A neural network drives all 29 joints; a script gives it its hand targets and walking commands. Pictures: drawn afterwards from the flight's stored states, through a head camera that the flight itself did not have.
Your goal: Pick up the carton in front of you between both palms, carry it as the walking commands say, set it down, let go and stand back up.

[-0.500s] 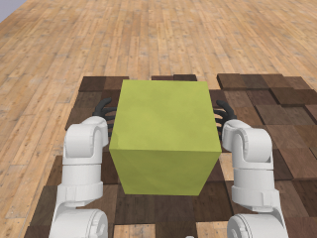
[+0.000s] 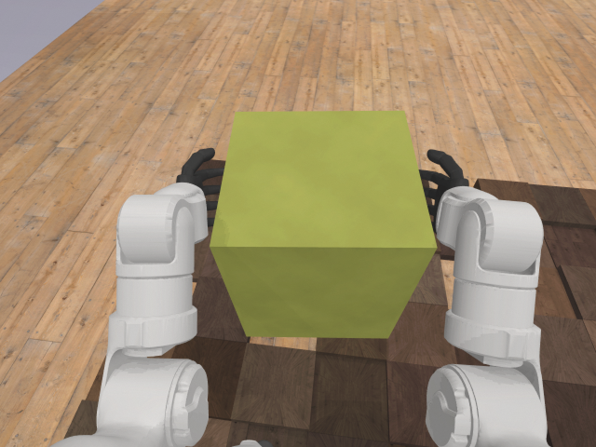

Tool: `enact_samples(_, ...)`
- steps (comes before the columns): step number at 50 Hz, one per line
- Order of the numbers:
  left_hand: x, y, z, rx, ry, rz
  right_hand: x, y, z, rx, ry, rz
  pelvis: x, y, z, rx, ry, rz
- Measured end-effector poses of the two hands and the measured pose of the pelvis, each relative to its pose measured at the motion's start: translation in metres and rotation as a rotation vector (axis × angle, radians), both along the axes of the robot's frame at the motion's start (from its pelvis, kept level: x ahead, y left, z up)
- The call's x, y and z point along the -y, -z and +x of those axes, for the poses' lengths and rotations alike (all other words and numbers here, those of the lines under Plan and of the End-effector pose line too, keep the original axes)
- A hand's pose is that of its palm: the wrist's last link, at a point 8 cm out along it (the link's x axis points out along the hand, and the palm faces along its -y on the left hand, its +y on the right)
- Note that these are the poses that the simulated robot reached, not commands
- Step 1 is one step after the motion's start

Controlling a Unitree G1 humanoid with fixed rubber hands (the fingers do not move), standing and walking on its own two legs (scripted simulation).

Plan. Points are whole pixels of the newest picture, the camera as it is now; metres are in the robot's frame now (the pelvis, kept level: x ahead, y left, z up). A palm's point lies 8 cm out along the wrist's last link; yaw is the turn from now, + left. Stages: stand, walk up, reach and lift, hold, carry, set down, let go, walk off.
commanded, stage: carry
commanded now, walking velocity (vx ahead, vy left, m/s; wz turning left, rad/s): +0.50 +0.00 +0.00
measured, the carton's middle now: (317, 234) +0.39 +0.01 +0.09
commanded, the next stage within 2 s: none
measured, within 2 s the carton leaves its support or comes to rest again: neither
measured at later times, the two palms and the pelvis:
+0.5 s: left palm (251, 100) +0.67 +0.15 +0.11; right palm (417, 112) +0.66 -0.15 +0.11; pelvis +0.31 +0.01 -0.02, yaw +0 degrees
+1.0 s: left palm (259, 0) +0.97 +0.17 +0.17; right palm (395, 2) +0.97 -0.13 +0.18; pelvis +0.60 +0.02 +0.00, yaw +0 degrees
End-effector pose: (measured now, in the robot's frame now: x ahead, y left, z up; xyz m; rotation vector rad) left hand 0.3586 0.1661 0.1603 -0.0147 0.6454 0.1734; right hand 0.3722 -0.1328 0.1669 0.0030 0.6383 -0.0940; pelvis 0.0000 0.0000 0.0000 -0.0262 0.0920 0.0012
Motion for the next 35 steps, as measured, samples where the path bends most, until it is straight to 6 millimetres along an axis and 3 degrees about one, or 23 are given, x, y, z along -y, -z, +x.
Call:
enact_samples(4,-0.011,0.014,0.068,0.007,0.048,-0.013,-0.011,0.007,0.055,0.008,0.031,-0.037,-0.017,0.022,0.055,0.017,0.009,0.007)
enact_samples(11,-0.008,0.048,0.146,-0.144,0.069,-0.058,-0.008,0.045,0.114,-0.143,0.109,-0.015,-0.031,0.004,0.127,-0.006,0.013,-0.014)
enact_samples(17,0.002,0.063,0.206,-0.129,0.067,-0.074,0.002,0.061,0.169,-0.126,0.146,0.010,-0.029,-0.003,0.197,-0.011,0.007,-0.020)
enact_samples(21,0.009,0.062,0.254,-0.071,0.060,-0.060,0.009,0.062,0.221,-0.070,0.130,0.017,-0.022,0.003,0.252,-0.005,-0.001,-0.006)
enact_samples(27,0.019,0.045,0.341,0.026,0.034,0.018,0.019,0.056,0.325,0.026,0.050,0.021,-0.003,0.023,0.338,0.017,-0.011,-0.007)
enact_samples(35,0.005,0.026,0.414,-0.059,-0.048,0.018,0.004,0.034,0.426,-0.058,-0.033,0.021,0.013,-0.005,0.415,0.000,-0.015,0.039)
